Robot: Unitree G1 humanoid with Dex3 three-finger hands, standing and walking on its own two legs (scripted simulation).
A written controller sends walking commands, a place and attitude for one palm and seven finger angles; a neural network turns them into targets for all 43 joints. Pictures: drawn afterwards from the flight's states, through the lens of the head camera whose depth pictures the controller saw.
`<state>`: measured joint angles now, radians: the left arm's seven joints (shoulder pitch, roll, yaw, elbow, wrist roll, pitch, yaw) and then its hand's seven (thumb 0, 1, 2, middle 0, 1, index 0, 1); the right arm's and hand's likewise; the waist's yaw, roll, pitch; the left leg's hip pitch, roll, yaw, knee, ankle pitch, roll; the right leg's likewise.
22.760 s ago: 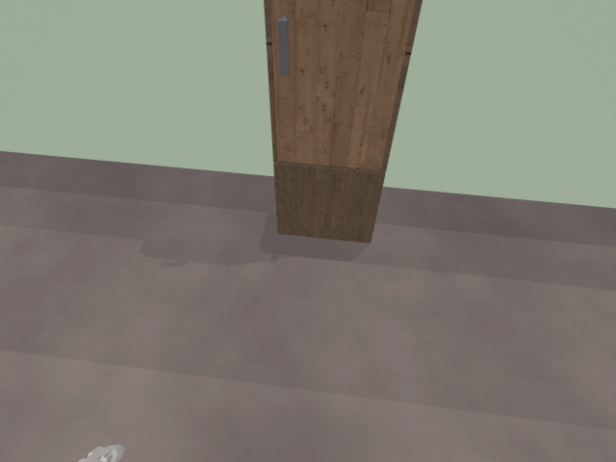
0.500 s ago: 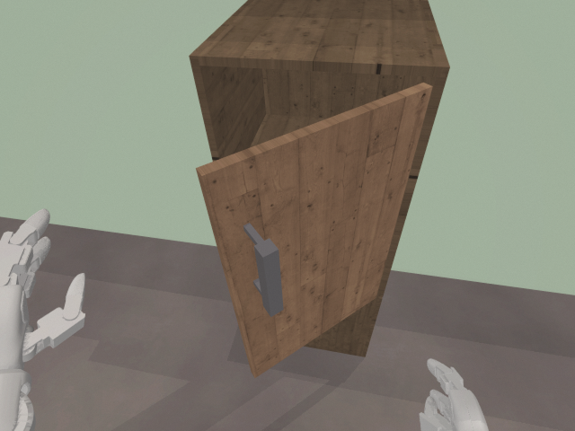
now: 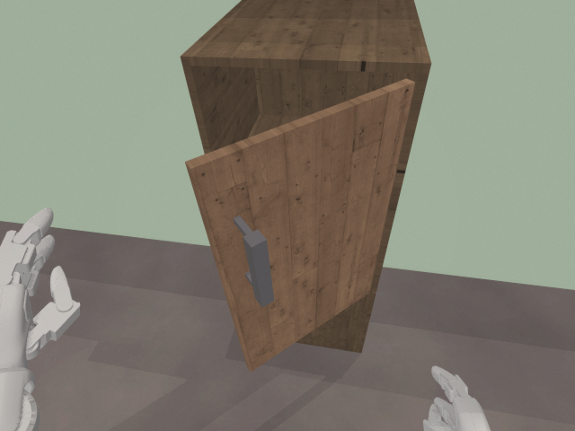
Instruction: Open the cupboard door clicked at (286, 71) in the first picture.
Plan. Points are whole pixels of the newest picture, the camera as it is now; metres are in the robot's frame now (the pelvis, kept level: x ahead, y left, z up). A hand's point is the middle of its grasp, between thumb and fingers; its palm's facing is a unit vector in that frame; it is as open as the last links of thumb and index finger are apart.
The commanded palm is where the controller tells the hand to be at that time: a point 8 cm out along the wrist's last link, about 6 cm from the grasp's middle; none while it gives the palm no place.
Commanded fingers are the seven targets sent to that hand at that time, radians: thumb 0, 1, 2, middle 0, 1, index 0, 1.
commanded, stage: step back with the hand held close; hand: left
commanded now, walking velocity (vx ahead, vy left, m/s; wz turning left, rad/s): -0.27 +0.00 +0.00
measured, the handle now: (252, 262) +0.33 +0.10 +0.07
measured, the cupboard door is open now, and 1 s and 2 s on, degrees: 44 44 44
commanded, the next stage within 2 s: stop stepping back and stand still in 1.14 s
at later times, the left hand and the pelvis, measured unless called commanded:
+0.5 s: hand (21, 339) +0.15 +0.29 +0.15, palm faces +0.41 -0.75 -0.52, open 7.4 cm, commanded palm +0.09 +0.33 +0.17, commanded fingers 0.00 0.90 0.90 -0.20 -0.30 -0.20 -0.30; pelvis -0.05 +0.03 -0.01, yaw +0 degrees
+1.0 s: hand out of the picture +0.07 +0.32 +0.18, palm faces +0.50 -0.73 -0.46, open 7.4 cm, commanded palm +0.01 +0.34 +0.17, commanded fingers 0.00 0.90 0.90 -0.20 -0.30 -0.20 -0.30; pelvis -0.12 +0.03 +0.00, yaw +2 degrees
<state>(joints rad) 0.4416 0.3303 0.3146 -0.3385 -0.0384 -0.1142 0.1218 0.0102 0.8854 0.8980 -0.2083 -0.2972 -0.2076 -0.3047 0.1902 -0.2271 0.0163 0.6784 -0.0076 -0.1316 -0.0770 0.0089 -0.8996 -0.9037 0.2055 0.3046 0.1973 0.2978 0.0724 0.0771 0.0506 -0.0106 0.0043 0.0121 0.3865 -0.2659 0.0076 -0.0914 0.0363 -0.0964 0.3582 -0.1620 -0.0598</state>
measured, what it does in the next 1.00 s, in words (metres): walks backwards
